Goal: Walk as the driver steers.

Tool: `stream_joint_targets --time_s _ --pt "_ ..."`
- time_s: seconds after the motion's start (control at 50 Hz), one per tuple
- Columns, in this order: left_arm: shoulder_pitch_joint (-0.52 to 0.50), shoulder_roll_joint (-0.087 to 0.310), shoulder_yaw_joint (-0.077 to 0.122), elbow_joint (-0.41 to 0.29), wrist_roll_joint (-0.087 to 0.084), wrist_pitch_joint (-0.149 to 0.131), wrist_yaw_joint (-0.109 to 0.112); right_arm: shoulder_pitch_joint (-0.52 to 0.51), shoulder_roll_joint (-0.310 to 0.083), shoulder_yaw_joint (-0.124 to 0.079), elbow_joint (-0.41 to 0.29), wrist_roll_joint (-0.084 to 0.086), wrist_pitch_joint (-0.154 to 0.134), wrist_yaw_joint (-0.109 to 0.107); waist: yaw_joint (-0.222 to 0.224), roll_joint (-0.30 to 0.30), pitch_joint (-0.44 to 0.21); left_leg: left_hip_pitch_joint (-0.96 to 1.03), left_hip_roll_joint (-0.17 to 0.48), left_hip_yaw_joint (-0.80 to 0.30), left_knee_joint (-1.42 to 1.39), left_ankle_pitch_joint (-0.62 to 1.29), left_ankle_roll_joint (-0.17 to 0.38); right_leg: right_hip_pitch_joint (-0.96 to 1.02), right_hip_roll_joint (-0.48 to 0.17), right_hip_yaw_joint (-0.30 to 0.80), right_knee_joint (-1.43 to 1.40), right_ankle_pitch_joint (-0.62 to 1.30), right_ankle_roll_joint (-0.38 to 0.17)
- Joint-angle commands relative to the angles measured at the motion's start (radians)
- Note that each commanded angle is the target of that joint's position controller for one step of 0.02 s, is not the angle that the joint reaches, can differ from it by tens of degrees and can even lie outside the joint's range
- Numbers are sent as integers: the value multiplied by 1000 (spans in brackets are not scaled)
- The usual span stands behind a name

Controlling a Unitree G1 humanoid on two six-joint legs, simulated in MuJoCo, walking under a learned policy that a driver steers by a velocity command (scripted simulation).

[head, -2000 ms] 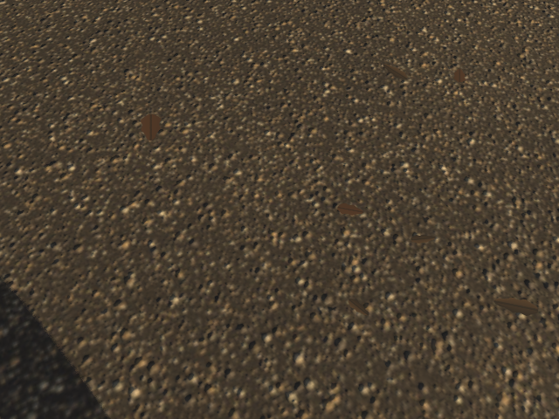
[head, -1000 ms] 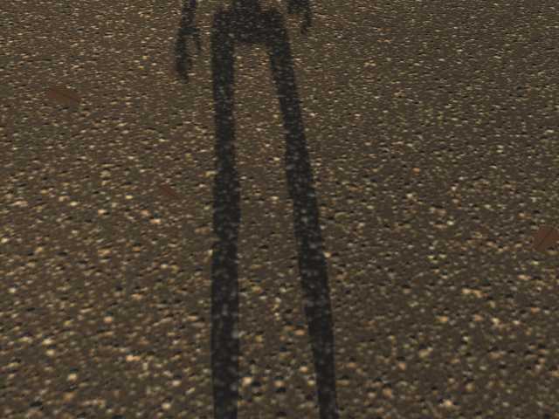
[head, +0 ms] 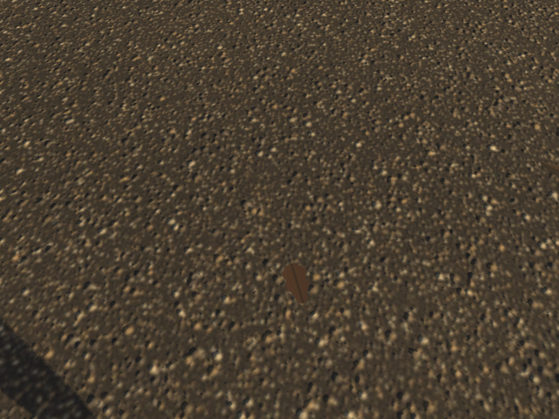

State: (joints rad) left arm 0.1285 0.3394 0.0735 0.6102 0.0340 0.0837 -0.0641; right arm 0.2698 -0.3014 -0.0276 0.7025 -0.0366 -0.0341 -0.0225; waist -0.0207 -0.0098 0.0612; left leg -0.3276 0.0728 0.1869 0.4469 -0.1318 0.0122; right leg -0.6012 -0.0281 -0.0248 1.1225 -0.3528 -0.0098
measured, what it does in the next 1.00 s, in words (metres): walks ahead: right foot, then left foot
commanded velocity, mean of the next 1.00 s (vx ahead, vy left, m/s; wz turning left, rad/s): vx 0.88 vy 0.00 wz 0.10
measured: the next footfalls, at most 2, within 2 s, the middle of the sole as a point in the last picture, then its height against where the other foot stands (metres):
right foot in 0.20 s outside the picture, level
left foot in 0.62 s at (337, 377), level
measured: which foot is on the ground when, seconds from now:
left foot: down 0.00-0.18, up 0.20-0.60, down 0.62-1.00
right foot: up 0.00-0.18, down 0.20-0.60, up 0.62-1.00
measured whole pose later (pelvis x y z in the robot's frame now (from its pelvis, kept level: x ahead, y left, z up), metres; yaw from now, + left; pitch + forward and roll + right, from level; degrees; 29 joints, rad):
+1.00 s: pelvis +0.69 -0.17 -0.01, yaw +10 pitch +3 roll +0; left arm -0.05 0.26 -0.06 0.54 0.04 -0.08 -0.02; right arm 0.46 -0.32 -0.08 0.82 0.01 -0.06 0.01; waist -0.15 0.01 0.02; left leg 0.08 -0.15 -0.29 0.31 -0.40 0.13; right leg -0.64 -0.07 0.09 0.55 0.01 0.03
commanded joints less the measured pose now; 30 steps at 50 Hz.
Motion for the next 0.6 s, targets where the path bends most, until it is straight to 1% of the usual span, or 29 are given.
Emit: stream_joint_targets --time_s 0.02,0.06,0.08,0.12,0.14,0.16,0.18,0.2,0.22,0.24,0.26,0.28,0.3,0.32,0.34,0.38,0.4,0.42,0.44,0.48,0.5,0.52,0.54,0.56,0.58,0.6 --pt "10 67 12 -94 -3 -5 -28 -38 -190 -62 -76 3 -17 1 42 162 -136 25 298 -244 -334 -513 100 81 -47 1 -99 30 -27" --pt "8 59 7 -88 -11 -12 -38 -58 -213 -74 -78 4 -12 3 49 158 -121 -15 279 -144 -337 -526 56 187 -32 -48 -217 -12 -44" --pt "4 61 7 -84 -16 -16 -41 -64 -219 -78 -77 0 -8 5 45 161 -112 -20 271 -103 -330 -534 41 231 -18 -82 -273 -46 -53" --pt "-24 59 4 -88 -22 -24 -42 -51 -225 -83 -68 -6 6 12 24 156 -80 15 283 -62 -304 -545 28 267 -3 -139 -370 -85 -71" --pt "-16 51 0 -83 -23 -28 -41 -46 -226 -85 -63 -5 16 18 25 140 -65 27 286 -38 -269 -546 21 297 6 -163 -433 -80 -82" --pt "42 37 -3 -55 -21 -34 -35 -58 -220 -85 -61 -1 26 23 57 93 -56 3 264 13 -183 -560 7 381 27 -188 -528 -32 -95" --pt "166 51 7 14 -20 -44 -18 -55 -183 -78 -59 -8 33 26 101 -41 -52 -63 194 86 40 -547 -10 503 68 -159 -594 -65 -114" --pt "336 102 25 79 -20 -57 2 -99 -113 -55 -81 -20 39 32 183 -260 -29 -298 110 122 473 -540 -30 659 -21 78 -667 -199 -173" --pt "316 162 13 35 -30 -69 17 -151 28 -9 -148 -33 41 39 146 -354 40 -694 2 4 779 -532 -58 686 -191 506 -737 -389 -242" --pt "300 212 31 -8 -25 -75 45 -268 -44 -18 -241 -42 19 46 182 -265 -2 -823 -17 -162 800 -400 -72 704 -297 765 -953 -382 -327" --pt "294 190 28 11 -11 -82 66 -286 -87 -26 -240 -34 -4 52 155 -183 18 -841 43 -191 791 -283 -65 710 -326 699 -966 -365 -334" --pt "279 151 18 9 -6 -95 73 -228 -118 -30 -196 -34 -19 56 124 -134 -2 -782 61 -183 757 -189 -63 698 -282 583 -943 -299 -306" --pt "245 126 7 6 -3 -110 72 -164 -130 -32 -148 -31 -19 64 87 -109 -14 -701 71 -179 724 -133 -62 663 -222 487 -949 -249 -270" --pt "226 102 -5 13 -7 -129 70 -132 -139 -36 -125 -24 -10 73 64 -90 -5 -644 77 -178 688 -78 -59 623 -191 414 -976 -175 -245" --pt "230 89 -11 28 -9 -146 65 -137 -135 -36 -114 -12 2 81 55 -63 14 -616 70 -172 668 -31 -51 606 -176 350 -999 -66 -227" --pt "270 93 -9 65 -12 -166 52 -173 -100 -27 -106 10 14 92 58 -16 47 -598 44 -165 607 27 -24 613 -150 218 -1019 151 -194" --pt "288 89 -10 82 -13 -172 49 -184 -82 -22 -95 19 18 94 62 12 46 -585 15 -159 589 45 -10 629 -124 137 -1018 254 -165" --pt "301 98 -9 90 -8 -180 49 -214 -56 -11 -111 26 14 97 67 -22 65 -557 -4 -192 522 72 0 601 -141 96 -1020 331 -159" --pt "303 87 -12 106 -6 -187 51 -241 -52 -10 -114 30 11 100 67 -15 83 -539 -24 -183 470 102 14 605 -137 42 -1037 401 -142" --pt "303 72 -20 129 -9 -198 56 -282 -40 -2 -116 24 7 107 68 -10 92 -453 -43 -107 338 168 51 608 -133 -36 -1085 524 -108" --pt "297 69 -26 142 -12 -204 61 -289 -28 4 -116 21 5 110 60 -6 87 -368 -58 -67 272 194 77 603 -136 -75 -1091 684 -90" --pt "302 80 -26 154 -14 -210 66 -274 -26 6 -107 22 6 108 51 -18 53 -274 -96 -26 245 199 103 630 -139 -104 -1059 947 -74" --pt "313 103 -20 166 -7 -210 75 -235 -38 3 -91 24 9 102 33 -55 2 -212 -137 2 245 165 122 696 -149 -123 -986 1217 -54" --pt "302 131 -12 170 6 -201 88 -155 -62 -4 -68 24 13 95 -14 -105 -58 -150 -173 10 251 100 141 760 -164 -136 -865 1434 -36" --pt "272 154 -2 165 20 -184 100 -4 -98 -19 -26 26 15 87 -92 -134 -138 -29 -207 7 263 29 161 784 -175 -142 -665 1574 -29" --pt "224 177 8 152 31 -165 107 206 -143 -42 42 28 16 78 -188 -141 -223 147 -225 -19 251 -53 183 744 -177 -138 -391 1583 -30"
Velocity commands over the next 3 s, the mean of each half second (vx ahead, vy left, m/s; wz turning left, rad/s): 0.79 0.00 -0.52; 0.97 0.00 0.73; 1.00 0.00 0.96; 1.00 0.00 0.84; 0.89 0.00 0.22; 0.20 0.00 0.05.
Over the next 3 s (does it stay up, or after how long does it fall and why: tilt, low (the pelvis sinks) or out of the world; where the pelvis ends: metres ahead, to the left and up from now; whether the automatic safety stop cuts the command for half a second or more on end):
stays up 1.76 0.81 0.00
